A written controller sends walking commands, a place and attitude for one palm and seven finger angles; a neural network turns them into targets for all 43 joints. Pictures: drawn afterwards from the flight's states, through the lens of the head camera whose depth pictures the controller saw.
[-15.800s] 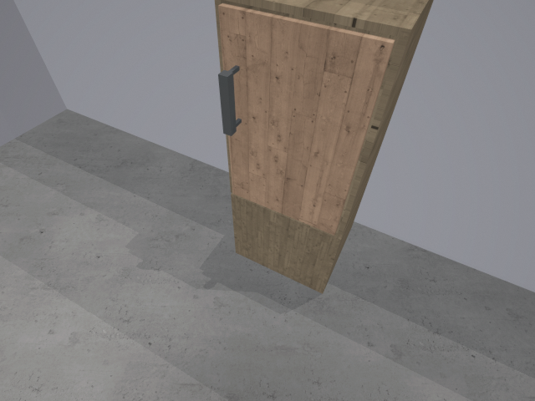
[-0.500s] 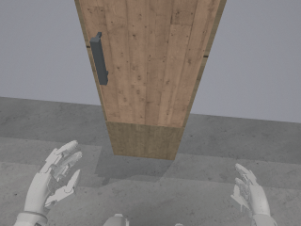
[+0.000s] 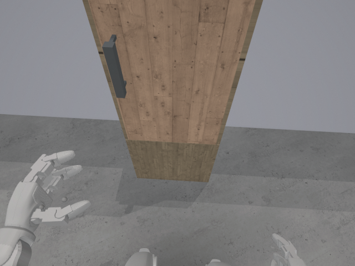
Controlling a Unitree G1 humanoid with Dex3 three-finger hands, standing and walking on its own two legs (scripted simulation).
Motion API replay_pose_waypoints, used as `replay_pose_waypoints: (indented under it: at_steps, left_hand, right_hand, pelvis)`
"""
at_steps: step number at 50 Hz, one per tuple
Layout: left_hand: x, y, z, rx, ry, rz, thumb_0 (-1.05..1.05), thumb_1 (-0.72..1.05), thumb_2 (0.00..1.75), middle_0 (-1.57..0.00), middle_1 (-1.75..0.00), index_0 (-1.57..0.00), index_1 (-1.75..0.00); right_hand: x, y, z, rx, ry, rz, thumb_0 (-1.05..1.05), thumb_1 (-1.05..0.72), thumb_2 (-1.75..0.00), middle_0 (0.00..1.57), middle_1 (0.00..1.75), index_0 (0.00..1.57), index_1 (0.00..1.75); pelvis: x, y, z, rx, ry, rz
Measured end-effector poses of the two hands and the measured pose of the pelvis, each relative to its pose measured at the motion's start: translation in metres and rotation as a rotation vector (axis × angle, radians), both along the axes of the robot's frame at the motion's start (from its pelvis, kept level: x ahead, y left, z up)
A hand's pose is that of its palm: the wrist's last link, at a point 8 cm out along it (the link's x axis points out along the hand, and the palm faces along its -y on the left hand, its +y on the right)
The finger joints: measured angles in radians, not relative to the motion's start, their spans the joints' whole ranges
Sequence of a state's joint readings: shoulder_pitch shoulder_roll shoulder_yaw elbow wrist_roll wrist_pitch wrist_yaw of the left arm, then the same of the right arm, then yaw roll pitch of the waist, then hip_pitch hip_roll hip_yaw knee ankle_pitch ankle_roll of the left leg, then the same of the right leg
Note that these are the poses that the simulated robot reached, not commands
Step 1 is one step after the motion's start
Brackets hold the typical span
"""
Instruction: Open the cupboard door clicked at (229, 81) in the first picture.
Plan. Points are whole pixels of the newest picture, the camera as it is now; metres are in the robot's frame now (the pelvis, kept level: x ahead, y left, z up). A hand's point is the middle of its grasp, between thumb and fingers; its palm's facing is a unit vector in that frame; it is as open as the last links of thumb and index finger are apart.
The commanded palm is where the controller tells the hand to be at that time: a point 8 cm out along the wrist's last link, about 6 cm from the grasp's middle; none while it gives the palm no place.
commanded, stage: raise the hand with hooked fingers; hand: left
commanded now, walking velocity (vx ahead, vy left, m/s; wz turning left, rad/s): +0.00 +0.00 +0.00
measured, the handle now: (117, 67) +0.60 +0.19 +0.10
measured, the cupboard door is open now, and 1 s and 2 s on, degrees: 0 0 0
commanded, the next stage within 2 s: move the hooked fingers beside the handle in 1.24 s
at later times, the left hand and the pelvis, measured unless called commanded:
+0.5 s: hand (37, 170) +0.28 +0.28 +0.10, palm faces +0.00 -1.00 -0.05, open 13.8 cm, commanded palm +0.25 +0.33 +0.11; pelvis +0.01 +0.02 +0.02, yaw +1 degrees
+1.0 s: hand (39, 151) +0.31 +0.28 +0.12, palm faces -0.02 -1.00 -0.03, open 14.0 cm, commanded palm +0.27 +0.33 +0.13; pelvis +0.01 +0.01 +0.03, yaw +0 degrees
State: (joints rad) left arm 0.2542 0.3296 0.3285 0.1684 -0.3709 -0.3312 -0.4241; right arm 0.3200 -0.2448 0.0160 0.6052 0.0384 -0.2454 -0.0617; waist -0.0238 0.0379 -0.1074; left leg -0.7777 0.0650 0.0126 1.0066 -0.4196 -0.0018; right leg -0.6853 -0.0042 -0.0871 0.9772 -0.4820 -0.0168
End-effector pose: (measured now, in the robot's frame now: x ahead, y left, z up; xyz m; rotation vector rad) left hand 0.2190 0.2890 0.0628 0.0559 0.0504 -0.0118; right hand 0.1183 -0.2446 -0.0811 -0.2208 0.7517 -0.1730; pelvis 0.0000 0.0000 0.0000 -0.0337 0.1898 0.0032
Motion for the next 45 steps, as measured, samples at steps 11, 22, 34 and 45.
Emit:
replay_pose_waypoints:
  at_steps: [11,22,34,45]
  left_hand:
    - [0.014,0.02,0.012,-0.01,-0.038,-0.003,0.0,-0.16,0.45,-0.27,-0.99,-0.27,-0.98]
    - [0.032,0.042,0.035,-0.007,-0.034,0.009,-0.01,-0.4,0.34,-0.29,-1.14,-0.29,-1.14]
    - [0.054,0.058,0.058,-0.014,-0.039,0.015,-0.01,-0.49,0.3,-0.3,-1.2,-0.3,-1.19]
    - [0.069,0.053,0.068,-0.028,-0.037,-0.006,-0.01,-0.49,0.3,-0.29,-1.2,-0.3,-1.2]
  right_hand:
    - [0.027,0.001,0.031,-0.071,-0.074,0.018,0.01,-0.9,-0.9,0.2,0.3,0.2,0.3]
    - [0.065,0.037,0.049,-0.021,-0.156,0.099,0.01,-0.9,-0.9,0.2,0.3,0.2,0.3]
    - [0.054,0.034,0.045,-0.015,-0.088,0.087,0.01,-0.9,-0.9,0.2,0.3,0.21,0.3]
    - [0.031,0.005,0.045,-0.042,-0.039,0.022,0.01,-0.9,-0.9,0.2,0.3,0.2,0.3]
  pelvis:
    - [0.007,0.016,0.01,-0.009,-0.027,0.003]
    - [0.012,0.024,0.02,-0.015,-0.06,0.015]
    - [0.015,0.021,0.028,-0.009,-0.078,0.015]
    - [0.015,0.013,0.033,0.002,-0.083,0.003]
